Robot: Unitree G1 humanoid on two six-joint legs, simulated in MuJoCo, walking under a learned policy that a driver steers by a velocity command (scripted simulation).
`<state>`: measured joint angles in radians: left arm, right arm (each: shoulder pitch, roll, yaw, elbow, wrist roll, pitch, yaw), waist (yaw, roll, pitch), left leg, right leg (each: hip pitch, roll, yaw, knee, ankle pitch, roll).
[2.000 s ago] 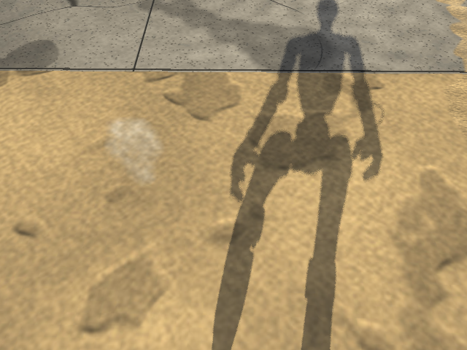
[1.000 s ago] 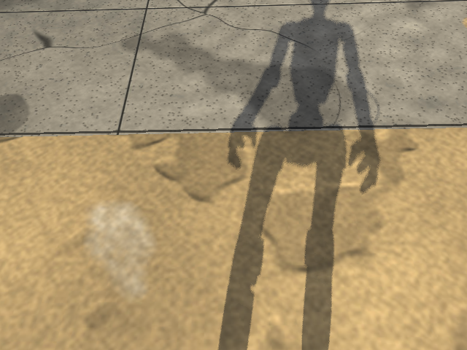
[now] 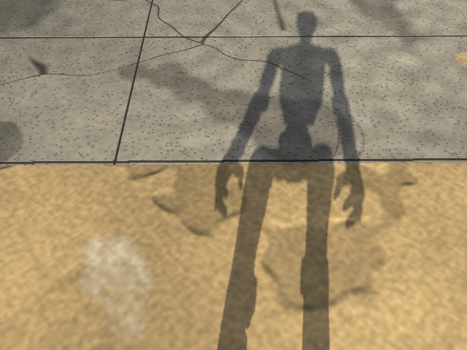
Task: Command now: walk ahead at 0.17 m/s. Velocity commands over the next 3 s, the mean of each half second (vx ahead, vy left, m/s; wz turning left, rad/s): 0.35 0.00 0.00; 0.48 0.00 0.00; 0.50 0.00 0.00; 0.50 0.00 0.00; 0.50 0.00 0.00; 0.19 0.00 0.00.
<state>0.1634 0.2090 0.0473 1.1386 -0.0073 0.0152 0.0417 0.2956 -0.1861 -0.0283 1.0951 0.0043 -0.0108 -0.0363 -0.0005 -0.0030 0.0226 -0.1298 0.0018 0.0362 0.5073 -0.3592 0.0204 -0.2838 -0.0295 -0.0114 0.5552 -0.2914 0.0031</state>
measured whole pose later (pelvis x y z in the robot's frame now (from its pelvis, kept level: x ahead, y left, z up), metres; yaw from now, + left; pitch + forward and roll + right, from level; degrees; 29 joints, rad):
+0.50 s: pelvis +0.16 -0.05 +0.01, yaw +0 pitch +1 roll +0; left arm 0.44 0.16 0.02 1.13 0.01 -0.09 0.01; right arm 0.08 -0.25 -0.07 0.93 0.02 -0.08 0.01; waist 0.07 0.03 -0.01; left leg -0.68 0.12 0.00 0.83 -0.04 0.03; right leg 0.04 0.04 -0.07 0.20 -0.27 -0.05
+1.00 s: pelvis +0.46 +0.01 +0.01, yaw +0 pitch +1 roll +2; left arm 0.12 0.26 0.07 0.93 -0.01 -0.08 0.02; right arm 0.33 -0.22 -0.05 1.03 -0.01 -0.10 0.01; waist -0.05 -0.04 0.00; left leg -0.11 -0.07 0.08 0.25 -0.16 0.08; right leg -0.71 -0.16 0.04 0.94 -0.08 -0.03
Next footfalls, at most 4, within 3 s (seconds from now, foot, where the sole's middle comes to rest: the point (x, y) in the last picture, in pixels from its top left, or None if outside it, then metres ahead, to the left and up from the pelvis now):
0.70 left None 0.48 0.09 -0.77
1.26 right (287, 264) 0.80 -0.14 -0.77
1.80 left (214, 190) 1.11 0.10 -0.77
2.36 right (273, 121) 1.50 -0.14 -0.77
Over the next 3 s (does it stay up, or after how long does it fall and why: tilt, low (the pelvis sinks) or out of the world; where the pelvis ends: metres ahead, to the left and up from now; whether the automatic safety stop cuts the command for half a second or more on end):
stays up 1.50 -0.01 0.00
